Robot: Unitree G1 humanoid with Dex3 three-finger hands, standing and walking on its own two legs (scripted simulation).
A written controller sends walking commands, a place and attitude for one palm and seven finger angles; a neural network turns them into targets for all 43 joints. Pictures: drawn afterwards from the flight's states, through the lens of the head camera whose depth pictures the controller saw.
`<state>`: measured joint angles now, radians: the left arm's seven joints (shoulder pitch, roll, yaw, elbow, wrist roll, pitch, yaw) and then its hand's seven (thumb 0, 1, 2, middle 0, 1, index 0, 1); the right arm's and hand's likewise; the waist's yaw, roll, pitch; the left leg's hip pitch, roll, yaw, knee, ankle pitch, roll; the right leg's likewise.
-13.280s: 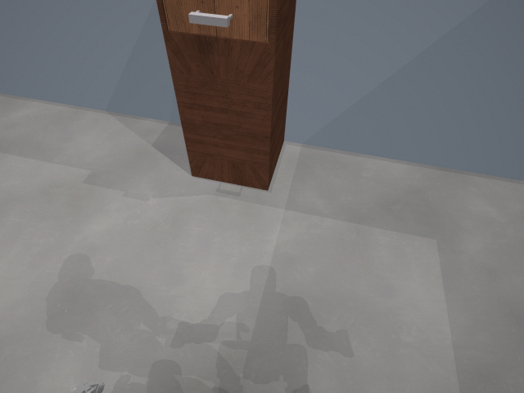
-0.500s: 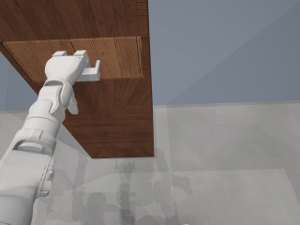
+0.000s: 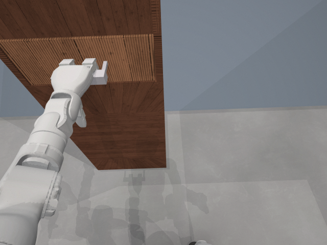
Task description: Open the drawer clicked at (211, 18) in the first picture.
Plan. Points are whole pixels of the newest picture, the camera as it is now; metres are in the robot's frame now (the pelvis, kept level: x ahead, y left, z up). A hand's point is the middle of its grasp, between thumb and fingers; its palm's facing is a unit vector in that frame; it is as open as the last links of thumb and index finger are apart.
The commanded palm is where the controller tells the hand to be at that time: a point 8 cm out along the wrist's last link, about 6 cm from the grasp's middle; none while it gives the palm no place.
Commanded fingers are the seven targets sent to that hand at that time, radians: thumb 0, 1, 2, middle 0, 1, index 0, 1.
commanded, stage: lower the fingers behind the handle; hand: left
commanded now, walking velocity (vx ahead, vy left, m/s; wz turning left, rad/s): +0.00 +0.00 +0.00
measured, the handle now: (81, 71) +0.55 +0.21 +0.09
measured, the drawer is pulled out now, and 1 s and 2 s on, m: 0.00 0.00 0.04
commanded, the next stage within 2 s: close the thumb around the handle in 0.24 s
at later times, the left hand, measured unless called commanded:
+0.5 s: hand (81, 92) +0.49 +0.21 +0.08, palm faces -0.02 +0.00 -1.00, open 13.2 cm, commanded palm +0.46 +0.21 +0.13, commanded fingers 0.00 0.00 0.52 -0.34 -1.25 -0.34 -1.25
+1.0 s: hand (82, 92) +0.49 +0.20 +0.08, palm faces -0.01 +0.00 -1.00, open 6.4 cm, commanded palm +0.46 +0.22 +0.13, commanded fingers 0.00 0.90 0.90 -0.40 -1.35 -0.40 -1.35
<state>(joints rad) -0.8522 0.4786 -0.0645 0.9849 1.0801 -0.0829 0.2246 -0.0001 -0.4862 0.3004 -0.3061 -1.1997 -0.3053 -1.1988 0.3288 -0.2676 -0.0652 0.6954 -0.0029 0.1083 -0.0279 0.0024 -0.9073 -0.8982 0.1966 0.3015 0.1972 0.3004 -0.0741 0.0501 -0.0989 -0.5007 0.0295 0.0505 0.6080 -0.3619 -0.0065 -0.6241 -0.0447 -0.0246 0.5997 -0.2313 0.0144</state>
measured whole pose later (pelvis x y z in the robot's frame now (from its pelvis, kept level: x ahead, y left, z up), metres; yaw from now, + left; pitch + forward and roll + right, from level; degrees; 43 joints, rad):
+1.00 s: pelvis +0.00 +0.00 +0.00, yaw +0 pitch +15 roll +0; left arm -0.83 0.48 -0.05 0.97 1.08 -0.08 0.22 0.00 0.63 0.79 -0.33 -1.30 -0.33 -1.30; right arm 0.31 -0.27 -0.06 0.68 0.00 0.11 -0.04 0.00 -0.91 -0.90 0.20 0.30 0.20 0.30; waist -0.07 0.05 -0.09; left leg -0.49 0.03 0.06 0.60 -0.36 -0.01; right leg -0.62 -0.04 -0.02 0.60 -0.23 0.01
